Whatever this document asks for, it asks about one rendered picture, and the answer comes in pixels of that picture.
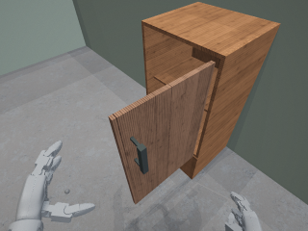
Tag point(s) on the robot left forearm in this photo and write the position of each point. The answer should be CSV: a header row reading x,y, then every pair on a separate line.
x,y
26,224

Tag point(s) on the cupboard door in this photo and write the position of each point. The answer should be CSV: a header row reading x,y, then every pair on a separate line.
x,y
167,123

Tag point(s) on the robot left hand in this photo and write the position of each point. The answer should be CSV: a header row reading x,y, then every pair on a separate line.
x,y
31,202

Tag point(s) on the handle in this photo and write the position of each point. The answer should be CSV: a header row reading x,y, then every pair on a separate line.
x,y
142,159

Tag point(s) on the robot right hand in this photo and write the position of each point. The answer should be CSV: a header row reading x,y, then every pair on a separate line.
x,y
246,218

